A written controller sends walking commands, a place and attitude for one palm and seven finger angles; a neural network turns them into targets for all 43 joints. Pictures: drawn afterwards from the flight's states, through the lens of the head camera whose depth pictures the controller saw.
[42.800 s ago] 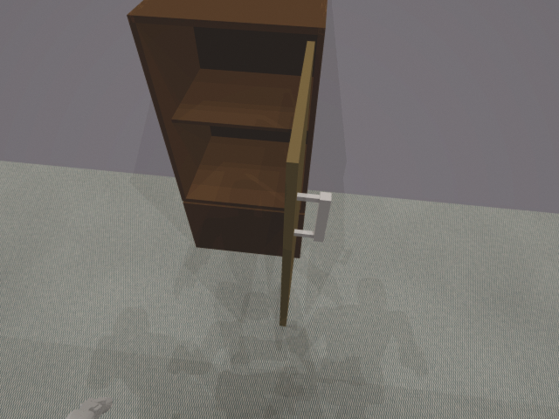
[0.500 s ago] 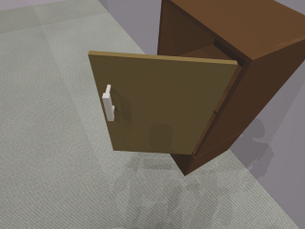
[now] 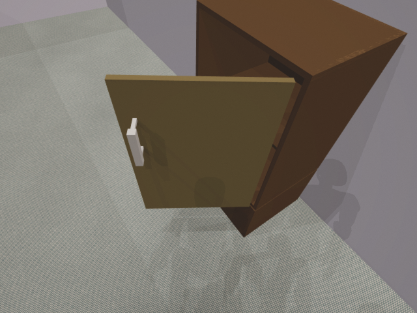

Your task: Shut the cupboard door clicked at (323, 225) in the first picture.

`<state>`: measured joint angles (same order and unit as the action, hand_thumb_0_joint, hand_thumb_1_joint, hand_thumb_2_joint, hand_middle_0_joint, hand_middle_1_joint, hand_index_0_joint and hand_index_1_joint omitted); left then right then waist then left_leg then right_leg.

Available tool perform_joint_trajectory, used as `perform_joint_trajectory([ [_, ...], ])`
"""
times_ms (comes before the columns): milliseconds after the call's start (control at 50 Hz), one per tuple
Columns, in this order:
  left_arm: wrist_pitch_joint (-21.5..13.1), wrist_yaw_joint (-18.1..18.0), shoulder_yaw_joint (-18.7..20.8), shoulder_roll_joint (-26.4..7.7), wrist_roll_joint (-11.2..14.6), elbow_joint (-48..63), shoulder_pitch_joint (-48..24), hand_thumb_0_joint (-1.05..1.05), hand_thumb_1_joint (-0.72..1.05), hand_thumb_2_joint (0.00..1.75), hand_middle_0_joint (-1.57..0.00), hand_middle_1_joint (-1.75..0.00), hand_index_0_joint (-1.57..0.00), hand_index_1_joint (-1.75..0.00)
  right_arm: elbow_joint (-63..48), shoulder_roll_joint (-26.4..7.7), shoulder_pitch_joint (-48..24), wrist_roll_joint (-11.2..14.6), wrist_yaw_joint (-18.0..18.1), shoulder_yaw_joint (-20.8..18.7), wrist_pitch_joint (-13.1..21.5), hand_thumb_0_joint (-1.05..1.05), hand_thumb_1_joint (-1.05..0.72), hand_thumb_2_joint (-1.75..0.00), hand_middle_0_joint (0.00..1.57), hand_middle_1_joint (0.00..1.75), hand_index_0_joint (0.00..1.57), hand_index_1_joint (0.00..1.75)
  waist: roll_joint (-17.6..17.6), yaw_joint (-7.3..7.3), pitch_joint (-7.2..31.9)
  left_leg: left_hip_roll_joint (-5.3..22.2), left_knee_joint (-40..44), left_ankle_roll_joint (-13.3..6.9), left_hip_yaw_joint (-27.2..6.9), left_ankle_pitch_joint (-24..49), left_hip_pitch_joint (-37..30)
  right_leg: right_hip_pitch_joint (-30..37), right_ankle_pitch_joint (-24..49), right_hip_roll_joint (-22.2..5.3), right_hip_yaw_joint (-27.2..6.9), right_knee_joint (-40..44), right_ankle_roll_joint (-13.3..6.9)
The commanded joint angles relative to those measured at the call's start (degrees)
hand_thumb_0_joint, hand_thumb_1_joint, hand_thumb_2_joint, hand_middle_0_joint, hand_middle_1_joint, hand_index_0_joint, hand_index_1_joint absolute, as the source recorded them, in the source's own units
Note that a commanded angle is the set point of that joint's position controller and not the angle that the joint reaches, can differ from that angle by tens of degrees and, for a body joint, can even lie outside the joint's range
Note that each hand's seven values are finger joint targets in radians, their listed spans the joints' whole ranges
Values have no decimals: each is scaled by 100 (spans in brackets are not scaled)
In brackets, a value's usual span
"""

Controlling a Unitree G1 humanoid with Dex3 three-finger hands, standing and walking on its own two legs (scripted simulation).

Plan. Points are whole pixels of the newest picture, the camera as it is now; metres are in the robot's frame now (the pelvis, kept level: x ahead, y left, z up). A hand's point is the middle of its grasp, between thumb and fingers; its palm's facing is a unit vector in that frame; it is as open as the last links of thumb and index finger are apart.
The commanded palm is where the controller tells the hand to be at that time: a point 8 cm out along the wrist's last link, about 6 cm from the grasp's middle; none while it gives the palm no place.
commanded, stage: come to a stop and stand still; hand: left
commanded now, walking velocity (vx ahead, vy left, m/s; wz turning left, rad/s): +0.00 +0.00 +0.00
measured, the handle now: (137, 142) +0.51 +0.20 -0.02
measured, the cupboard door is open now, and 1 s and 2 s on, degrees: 58 58 58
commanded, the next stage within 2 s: look again from close up in 0.46 s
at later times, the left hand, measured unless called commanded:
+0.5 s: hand out of the picture -0.01 +0.12 -0.18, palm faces +0.06 -0.99 -0.15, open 7.3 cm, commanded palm none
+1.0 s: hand out of the picture +0.02 +0.20 -0.18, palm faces +0.02 -0.97 -0.23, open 7.4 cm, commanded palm none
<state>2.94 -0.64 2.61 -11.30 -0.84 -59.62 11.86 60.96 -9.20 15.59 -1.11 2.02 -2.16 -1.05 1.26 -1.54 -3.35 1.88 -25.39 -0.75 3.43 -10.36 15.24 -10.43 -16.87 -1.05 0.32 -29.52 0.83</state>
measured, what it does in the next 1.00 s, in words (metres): steps on the spot: right foot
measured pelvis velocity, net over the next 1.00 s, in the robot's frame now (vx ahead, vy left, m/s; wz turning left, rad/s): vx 0.00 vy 0.01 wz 0.00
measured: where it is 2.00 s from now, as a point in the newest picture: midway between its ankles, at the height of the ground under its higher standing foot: outside the picture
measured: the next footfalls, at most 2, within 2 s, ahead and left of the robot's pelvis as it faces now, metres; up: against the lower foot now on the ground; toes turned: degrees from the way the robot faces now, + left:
right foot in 0.02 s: +0.06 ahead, -0.11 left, +0.00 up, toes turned +5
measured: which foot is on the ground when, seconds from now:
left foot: down 0.00-1.00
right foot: up 0.00-0.00, down 0.02-1.00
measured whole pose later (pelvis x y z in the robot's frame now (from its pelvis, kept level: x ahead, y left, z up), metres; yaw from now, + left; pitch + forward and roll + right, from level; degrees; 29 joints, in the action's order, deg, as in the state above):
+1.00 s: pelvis +0.00 +0.01 -0.01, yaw +0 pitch -1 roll +0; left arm 0.0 -2.5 -0.1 -11.3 -1.1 -58.9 16.6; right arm 58.1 -9.9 13.2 -0.9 0.7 -0.2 0.7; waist 0.4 0.4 -0.8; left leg -0.5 -30.3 -2.0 3.1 -13.7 15.5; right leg -8.8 -19.2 -2.1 -1.0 -29.2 1.9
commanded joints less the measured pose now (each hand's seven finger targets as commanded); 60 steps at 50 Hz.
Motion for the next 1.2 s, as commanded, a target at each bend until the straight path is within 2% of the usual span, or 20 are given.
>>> perform_joint_trajectory([
  [0, -240, -84, 57, -676, -24, -9, 525, 0, 90, 90, -20, -30, -20, -30, -220, -361, 90, 77, -13, -35, 56, 0, -90, -90, 20, 30, 20, 30, 620, 126, 49, 120, 31, 130, -307, -761, 346, 222, 65, -1124, -1116, 1717, -501],
  [20, -239, -79, 24, -773, -15, 53, 305, 0, 90, 90, -20, -30, -20, -30, -193, -316, 147, 35, -54, -15, 16, 0, -90, -90, 20, 30, 20, 30, 677, 39, -113, 42, -106, 146, -236, -768, -42, -495, -700, -1283, -1194, 1905, -636],
  [40, -216, -65, 5, -724, -25, 77, 156, 0, 90, 90, -20, -30, -20, -30, -174, -308, 190, 19, -89, -21, 9, 0, -90, -90, 20, 30, 20, 30, 350, -24, -169, -47, -120, 144, -205, -455, -196, -661, -483, -1139, -1014, 1728, -603],
  [60, -316, -84, -11, -564, 7, 4, 182, 0, 90, 90, -20, -30, -20, -30, -27, -276, 247, -41, -66, 10, 20, 0, -90, -90, 20, 30, 20, 30, 951, 21, -184, 68, -164, 160, -206, -93, -179, -513, 181, -897, -962, 1666, -607],
  [80, -346, -93, -54, -445, 21, -55, 197, 0, 90, 90, -20, -30, -20, -30, 60, -317, 338, -23, -57, 17, 44, 0, -90, -90, 20, 30, 20, 30, 988, 1, -200, 119, -74, 155, -256, 125, -301, -427, 718, -801, -793, 1545, -579],
  [120, -372, -108, -84, -348, 54, -97, 296, 0, 90, 90, -20, -30, -20, -30, 192, -397, 503, 0, -44, 33, 92, 0, -90, -90, 20, 30, 20, 30, 624, 16, -54, 239, 131, 149, -376, 666, -481, -246, 1259, -646, -581, 1273, -452],
  [220, -333, -117, -84, -326, 57, -192, 487, 0, 90, 90, -20, -30, -20, -30, 329, -377, 472, 20, -11, 60, 82, 0, -90, -90, 20, 30, 20, 30, -35, 94, -246, 329, 268, 150, -419, 691, -494, -193, 843, -509, -546, 1363, -353],
  [280, -329, -122, -103, -275, 56, -233, 534, 0, 90, 90, -20, -30, -20, -30, 367, -354, 477, 31, 3, 69, 52, 0, -90, -90, 20, 30, 20, 30, 100, 94, -385, 331, 306, 159, -391, 446, -522, -287, 485, -478, -564, 1525, -346],
  [520, -355, -140, -115, -123, 42, -377, 864, 0, 90, 90, -20, -30, -20, -30, 357, -368, 333, 50, 60, 78, 101, 0, -90, -90, 20, 30, 20, 30, -48, 111, -103, 390, 278, 123, -427, 812, -735, -10, 1367, -446, -463, 1289, -310],
  [540, -601, -379, -133, -287, -63, -508, 1440, 0, 90, 90, -20, -30, -20, -30, -108, -443, -439, 98, -28, 95, 260, 0, -90, -90, 20, 30, 20, 30, -189, 430, -127, 292, -1159, 223, -141, 443, -178, -92, 4204, -908, -1064, 1199, 83],
  [560, -655, -349, -101, -545, -53, -230, 1150, 0, 90, 90, -20, -30, -20, -30, -319, -142, -52, 70, -64, 114, 218, 0, -90, -90, 20, 30, 20, 30, -164, 2, 223, 99, -1098, 95, -331, -817, 145, 266, 4225, -1082, -997, 852, -213],
  [580, -685, -313, -55, -557, -53, -103, 991, 0, 90, 90, -20, -30, -20, -30, -327, -100, -4, 0, -67, 125, 235, 0, -90, -90, 20, 30, 20, 30, -447, 49, 523, 56, -796, 89, -202, -566, 27, 669, 5278, -1173, -916, 569, -438],
  [640, -655, -306, -148, -221, -22, -79, 1057, 0, 90, 90, -20, -30, -20, -30, -321, -362, 333, 67, -35, 87, 308, 0, -90, -90, 20, 30, 20, 30, 456, -15, 787, 264, -503, -45, -425, 801, -438, 428, 3756, -554, -430, 219, -367],
  [660, -627, -308, -163, -131, -9, -52, 1100, 0, 90, 90, -20, -30, -20, -30, -325, -469, 371, 63, -12, 68, 318, 0, -90, -90, 20, 30, 20, 30, 420, 7, 750, 390, -538, -82, -467, 1268, -578, 245, 3182, -446, -385, 229, -342],
  [680, -577, -312, -183, -121, -33, -21, 1113, 0, 90, 90, -20, -30, -20, -30, -307, -475, 369, 49, -12, 75, 349, 0, -90, -90, 20, 30, 20, 30, -219, 61, 580, 401, -526, -82, -460, 1733, -563, 144, 2712, -414, -347, 223, -342],
  [740, -456, -273, -181, -207, -31, 22, 1088, 0, 90, 90, -20, -30, -20, -30, -399, -539, 146, 52, -3, 88, 286, 0, -90, -90, 20, 30, 20, 30, -356, 134, 3, 424, -270, -140, -643, 1210, -268, -211, 1061, -260, -347, 405, -299],
  [820, -388, -222, -207, -274, -36, 128, 961, 0, 90, 90, -20, -30, -20, -30, -490, -667, 16, 32, -46, 77, 256, 0, -90, -90, 20, 30, 20, 30, -151, 143, -409, 363, 173, -172, -783, -9, 46, -493, 73, -201, -374, 549, -267],
  [960, -348, -159, -201, -479, -37, 250, 896, 0, 90, 90, -20, -30, -20, -30, -572, -883, -142, 14, -88, 45, 265, 0, -90, -90, 20, 30, 20, 30, -290, 235, -143, 435, 708, -241, -1036, -877, 145, -284, -70, -208, -242, 485, -211],
  [1120, -392, -134, -193, -642, -13, 211, 764, 0, 90, 90, -20, -30, -20, -30, -417, -933, -103, 43, -94, 61, 310, 0, -90, -90, 20, 30, 20, 30, -153, 200, 291, 373, 488, -215, -862, -11, -286, -145, 332, -348, -315, 623, -195],
  [1180, -349, -114, -218, -492, -41, 96, 909, 0, 90, 90, -20, -30, -20, -30, -275, -828, 17, 20, -112, 80, 242, 0, -90, -90, 20, 30, 20, 30, -282, 185, 142, 433, 690, -268, -1018, -1118, -121, -188, -468, -237, -49, 473, -188],
])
